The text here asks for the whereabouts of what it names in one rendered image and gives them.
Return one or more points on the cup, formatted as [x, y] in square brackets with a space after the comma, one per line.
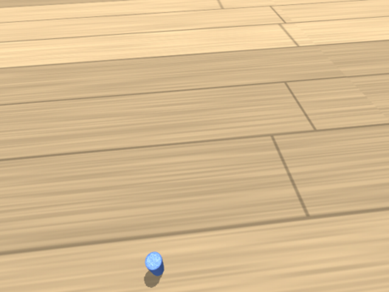
[155, 263]

